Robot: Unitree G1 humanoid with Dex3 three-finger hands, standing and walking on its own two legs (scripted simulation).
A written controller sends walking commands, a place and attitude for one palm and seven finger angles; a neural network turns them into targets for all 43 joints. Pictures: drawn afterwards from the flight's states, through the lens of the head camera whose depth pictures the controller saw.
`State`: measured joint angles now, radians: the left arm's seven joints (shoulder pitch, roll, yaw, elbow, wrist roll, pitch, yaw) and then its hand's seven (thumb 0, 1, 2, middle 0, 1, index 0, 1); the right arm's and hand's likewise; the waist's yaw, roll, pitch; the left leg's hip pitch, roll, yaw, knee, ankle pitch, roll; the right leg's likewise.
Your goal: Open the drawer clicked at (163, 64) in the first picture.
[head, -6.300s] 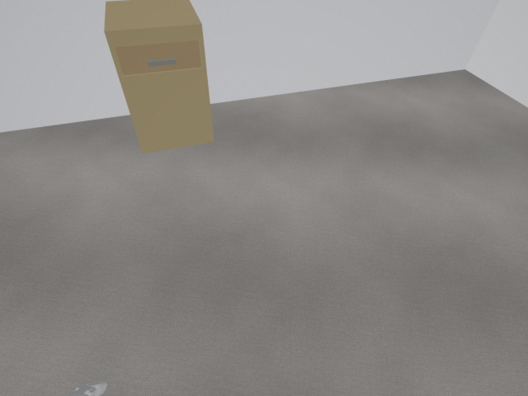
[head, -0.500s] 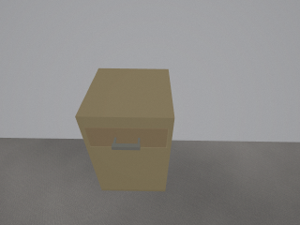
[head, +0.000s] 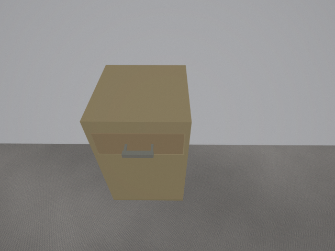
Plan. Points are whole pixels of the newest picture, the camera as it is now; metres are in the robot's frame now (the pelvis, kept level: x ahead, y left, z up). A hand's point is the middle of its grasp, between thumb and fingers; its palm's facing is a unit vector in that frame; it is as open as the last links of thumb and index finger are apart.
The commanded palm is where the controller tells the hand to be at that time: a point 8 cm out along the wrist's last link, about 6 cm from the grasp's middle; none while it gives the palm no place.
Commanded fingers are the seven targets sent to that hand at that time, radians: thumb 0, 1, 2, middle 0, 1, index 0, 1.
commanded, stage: come to a stop and stand still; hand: left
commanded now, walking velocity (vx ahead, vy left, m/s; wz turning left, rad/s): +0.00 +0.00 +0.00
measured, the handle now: (138, 150) +0.56 +0.16 -0.21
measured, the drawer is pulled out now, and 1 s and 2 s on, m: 0.00 0.00 0.00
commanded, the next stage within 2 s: look again from close up in 0.52 s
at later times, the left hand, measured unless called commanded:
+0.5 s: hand out of the picture +0.01 +0.15 -0.17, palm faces +0.05 -0.98 -0.19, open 7.3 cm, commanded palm none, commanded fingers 0.00 0.90 0.90 -0.20 -0.30 -0.20 -0.30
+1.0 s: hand out of the picture +0.00 +0.15 -0.17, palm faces +0.04 -0.99 -0.17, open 7.4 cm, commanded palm none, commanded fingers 0.00 0.90 0.90 -0.20 -0.30 -0.20 -0.30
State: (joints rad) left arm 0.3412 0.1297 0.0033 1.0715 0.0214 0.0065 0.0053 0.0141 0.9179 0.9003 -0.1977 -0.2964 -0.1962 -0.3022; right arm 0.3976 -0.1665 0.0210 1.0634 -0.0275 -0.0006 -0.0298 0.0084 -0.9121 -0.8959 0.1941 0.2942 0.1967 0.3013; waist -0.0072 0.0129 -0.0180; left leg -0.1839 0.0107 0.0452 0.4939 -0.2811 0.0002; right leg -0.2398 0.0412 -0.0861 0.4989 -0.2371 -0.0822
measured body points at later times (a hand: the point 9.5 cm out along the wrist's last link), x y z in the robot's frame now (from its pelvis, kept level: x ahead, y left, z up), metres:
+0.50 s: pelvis +0.02 -0.01 +0.01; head +0.01 -0.02 +0.46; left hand +0.01 +0.21 -0.15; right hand -0.01 -0.21 -0.16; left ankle -0.01 +0.12 -0.74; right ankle +0.02 -0.06 -0.74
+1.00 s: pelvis +0.03 -0.01 +0.01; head +0.02 -0.02 +0.46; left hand +0.00 +0.20 -0.15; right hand -0.02 -0.21 -0.16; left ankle -0.01 +0.12 -0.74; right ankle +0.02 -0.06 -0.74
